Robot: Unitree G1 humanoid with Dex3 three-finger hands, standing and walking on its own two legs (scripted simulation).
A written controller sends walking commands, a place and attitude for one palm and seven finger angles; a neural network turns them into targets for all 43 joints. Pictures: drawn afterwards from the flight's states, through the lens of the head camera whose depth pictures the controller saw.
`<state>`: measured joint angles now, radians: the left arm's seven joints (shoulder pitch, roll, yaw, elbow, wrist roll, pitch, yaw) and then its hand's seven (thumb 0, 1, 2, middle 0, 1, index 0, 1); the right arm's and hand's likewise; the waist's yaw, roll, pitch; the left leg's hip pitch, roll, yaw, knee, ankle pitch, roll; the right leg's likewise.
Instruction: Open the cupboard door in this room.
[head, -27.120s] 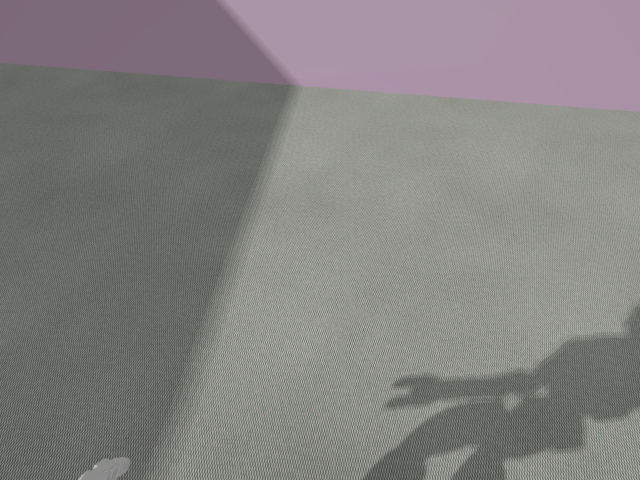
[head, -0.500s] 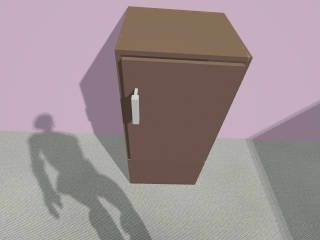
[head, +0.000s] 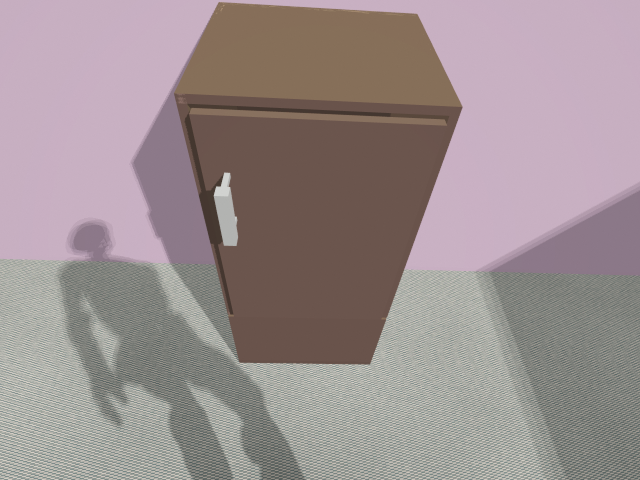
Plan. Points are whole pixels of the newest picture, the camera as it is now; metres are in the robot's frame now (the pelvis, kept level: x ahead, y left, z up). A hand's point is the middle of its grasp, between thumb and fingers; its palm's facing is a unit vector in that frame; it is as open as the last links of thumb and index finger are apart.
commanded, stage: come to a stop and stand still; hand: left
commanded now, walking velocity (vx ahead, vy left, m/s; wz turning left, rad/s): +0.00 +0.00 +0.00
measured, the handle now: (228, 209) +0.55 +0.18 -0.01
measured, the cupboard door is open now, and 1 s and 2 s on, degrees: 0 0 0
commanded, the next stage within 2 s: look again from close up in 1.04 s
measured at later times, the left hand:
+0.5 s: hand out of the picture +0.02 +0.16 -0.19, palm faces +0.05 -0.99 -0.15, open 7.4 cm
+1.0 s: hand out of the picture +0.00 +0.20 -0.18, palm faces +0.01 -0.98 -0.19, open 7.4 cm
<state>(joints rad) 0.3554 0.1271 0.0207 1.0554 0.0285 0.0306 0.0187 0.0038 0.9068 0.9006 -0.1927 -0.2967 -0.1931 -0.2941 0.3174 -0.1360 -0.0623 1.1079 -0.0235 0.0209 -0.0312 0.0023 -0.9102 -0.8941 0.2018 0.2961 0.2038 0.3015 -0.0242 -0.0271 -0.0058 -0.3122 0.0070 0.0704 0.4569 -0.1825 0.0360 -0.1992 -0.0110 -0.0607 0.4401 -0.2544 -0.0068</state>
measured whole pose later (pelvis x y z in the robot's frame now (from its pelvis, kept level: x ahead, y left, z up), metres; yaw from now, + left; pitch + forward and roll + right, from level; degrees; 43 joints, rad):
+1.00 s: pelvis +0.02 +0.02 +0.00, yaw +0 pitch -1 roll +0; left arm 0.31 0.18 -0.01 1.09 0.02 0.00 0.03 0.01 0.91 0.90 -0.19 -0.30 -0.19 -0.29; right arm 0.26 -0.18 0.00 1.11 -0.01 -0.02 -0.01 0.00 -0.91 -0.89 0.20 0.30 0.20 0.30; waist 0.01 -0.03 0.04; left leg -0.21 -0.05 0.10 0.36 -0.15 0.07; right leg -0.12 -0.06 -0.05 0.39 -0.26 0.03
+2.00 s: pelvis -0.01 -0.03 -0.06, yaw +0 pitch +10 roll +1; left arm 0.28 0.19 0.19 0.27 -0.24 -0.55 -0.22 0.01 0.76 0.84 -0.20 -0.39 -0.20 -0.39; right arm 0.18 -0.25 -0.06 0.67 0.01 -0.24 -0.01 0.01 -0.91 -0.89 0.20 0.30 0.20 0.30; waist -0.01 -0.02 -0.13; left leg -0.73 0.03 0.06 0.90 -0.35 0.00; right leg -0.65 -0.01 -0.07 0.96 -0.50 -0.05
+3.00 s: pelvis -0.01 +0.01 -0.06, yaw +1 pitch +12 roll -4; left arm 0.12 0.34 0.33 0.25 -0.34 -0.34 -0.38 0.00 -0.39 0.35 -0.29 -1.13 -0.29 -1.12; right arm 0.23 -0.25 0.04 0.54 0.04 -0.19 -0.06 0.01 -0.91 -0.89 0.20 0.30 0.21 0.30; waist 0.00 0.02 -0.11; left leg -0.82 0.03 0.03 1.00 -0.40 0.06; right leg -0.67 -0.01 -0.09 0.95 -0.49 0.01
